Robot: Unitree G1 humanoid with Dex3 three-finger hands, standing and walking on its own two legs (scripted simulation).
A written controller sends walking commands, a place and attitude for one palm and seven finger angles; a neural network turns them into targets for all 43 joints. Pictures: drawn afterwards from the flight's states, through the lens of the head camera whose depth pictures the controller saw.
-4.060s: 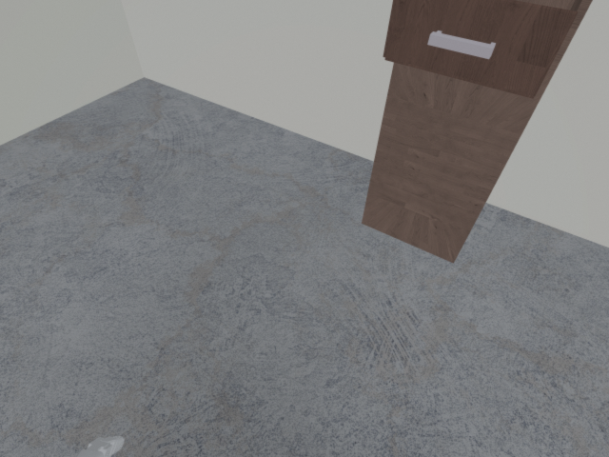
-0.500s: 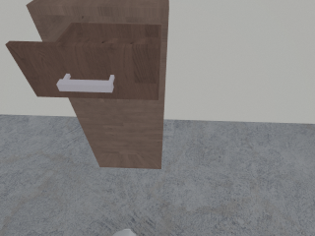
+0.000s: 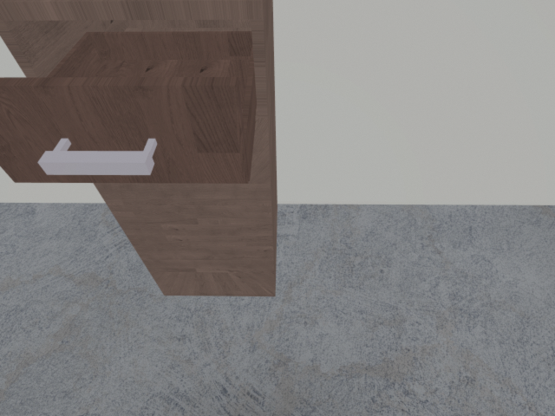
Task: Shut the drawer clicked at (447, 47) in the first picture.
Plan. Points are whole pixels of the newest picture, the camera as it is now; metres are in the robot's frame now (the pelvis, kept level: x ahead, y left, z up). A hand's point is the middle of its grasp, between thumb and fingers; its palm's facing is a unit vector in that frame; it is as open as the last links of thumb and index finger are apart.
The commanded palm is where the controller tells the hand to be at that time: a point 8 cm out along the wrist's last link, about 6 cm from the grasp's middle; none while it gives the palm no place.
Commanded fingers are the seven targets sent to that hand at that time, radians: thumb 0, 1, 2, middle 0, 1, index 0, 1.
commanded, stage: come to a stop and stand still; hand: left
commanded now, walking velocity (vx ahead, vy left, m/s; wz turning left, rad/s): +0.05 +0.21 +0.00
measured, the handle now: (103, 153) +0.41 +0.28 +0.16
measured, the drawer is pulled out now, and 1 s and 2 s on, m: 0.19 0.19 0.19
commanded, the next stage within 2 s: look again from close up in 1.18 s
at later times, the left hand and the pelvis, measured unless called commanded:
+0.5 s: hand out of the picture -0.04 +0.17 -0.14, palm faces +0.14 -0.95 -0.27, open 7.4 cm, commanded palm none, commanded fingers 0.00 0.90 0.90 -0.20 -0.30 -0.20 -0.30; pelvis -0.02 -0.02 +0.02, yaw +3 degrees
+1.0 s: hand out of the picture -0.01 +0.22 -0.17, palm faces +0.06 -0.98 -0.20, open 7.3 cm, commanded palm none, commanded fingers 0.00 0.90 0.90 -0.20 -0.30 -0.20 -0.30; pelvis -0.01 +0.05 +0.01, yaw +2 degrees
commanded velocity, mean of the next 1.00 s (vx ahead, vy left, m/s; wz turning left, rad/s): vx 0.02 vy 0.08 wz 0.00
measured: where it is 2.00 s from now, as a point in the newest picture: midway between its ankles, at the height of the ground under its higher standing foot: outside the picture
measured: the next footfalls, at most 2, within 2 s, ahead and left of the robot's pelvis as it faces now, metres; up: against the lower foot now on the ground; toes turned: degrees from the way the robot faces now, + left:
right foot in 0.02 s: +0.05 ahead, -0.12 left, +0.00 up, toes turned -4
left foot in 0.64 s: -0.02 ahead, +0.14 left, +0.00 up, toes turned +6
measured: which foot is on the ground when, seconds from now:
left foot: down 0.00-0.02, up 0.04-0.62, down 0.64-1.00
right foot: up 0.00-0.00, down 0.02-0.64, up 0.66-0.88, down 0.90-1.00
